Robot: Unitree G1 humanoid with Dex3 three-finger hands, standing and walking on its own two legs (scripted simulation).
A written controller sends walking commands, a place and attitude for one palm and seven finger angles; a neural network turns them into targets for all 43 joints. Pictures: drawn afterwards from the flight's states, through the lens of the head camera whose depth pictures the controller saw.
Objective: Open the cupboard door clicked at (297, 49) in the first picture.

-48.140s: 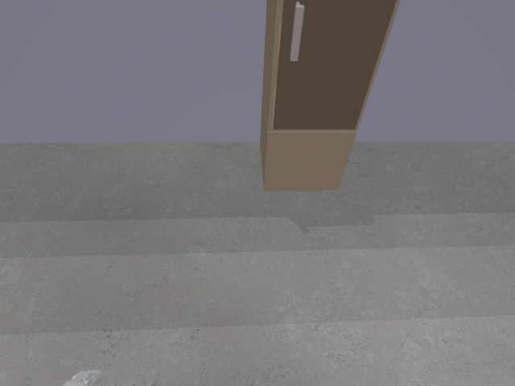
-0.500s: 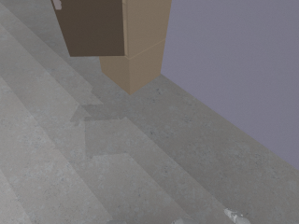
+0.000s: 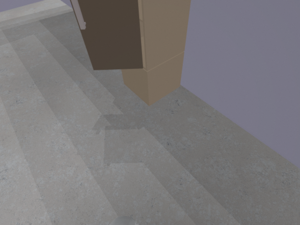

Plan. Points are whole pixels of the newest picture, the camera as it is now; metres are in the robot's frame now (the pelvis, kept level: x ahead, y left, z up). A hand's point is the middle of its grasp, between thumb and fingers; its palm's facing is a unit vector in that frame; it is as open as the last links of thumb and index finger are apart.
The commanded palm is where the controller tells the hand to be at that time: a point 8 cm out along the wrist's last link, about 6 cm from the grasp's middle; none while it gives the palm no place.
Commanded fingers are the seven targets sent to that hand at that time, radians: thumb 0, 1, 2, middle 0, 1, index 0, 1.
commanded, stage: take the last steps up to it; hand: left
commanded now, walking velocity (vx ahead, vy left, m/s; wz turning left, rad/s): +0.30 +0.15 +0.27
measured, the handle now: (79, 11) +1.11 +0.44 +0.07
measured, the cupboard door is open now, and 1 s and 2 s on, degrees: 51 51 51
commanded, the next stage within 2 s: come to a stop and stand still in 1.54 s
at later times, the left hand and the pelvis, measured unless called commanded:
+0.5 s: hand out of the picture +0.05 +0.30 -0.18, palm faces +0.17 -0.96 -0.20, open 7.4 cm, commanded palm none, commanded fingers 0.00 0.90 0.90 -0.20 -0.30 -0.20 -0.30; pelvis +0.10 +0.11 +0.00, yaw +5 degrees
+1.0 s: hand (78, 164) +0.34 +0.29 -0.16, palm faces +0.11 -0.97 -0.22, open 7.1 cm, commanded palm none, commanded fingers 0.00 0.90 0.90 -0.20 -0.30 -0.20 -0.30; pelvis +0.28 +0.10 +0.00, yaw +4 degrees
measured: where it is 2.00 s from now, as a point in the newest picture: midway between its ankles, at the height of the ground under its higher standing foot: (132, 170)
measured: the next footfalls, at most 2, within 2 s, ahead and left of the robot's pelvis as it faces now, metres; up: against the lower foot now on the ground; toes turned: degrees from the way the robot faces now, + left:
left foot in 0.34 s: +0.12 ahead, +0.21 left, +0.00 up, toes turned +12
right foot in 0.78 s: +0.32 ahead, +0.02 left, +0.00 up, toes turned -4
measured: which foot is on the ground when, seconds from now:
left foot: up 0.00-0.32, down 0.34-0.80, up 0.82-1.00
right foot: down 0.00-0.34, up 0.36-0.76, down 0.78-1.00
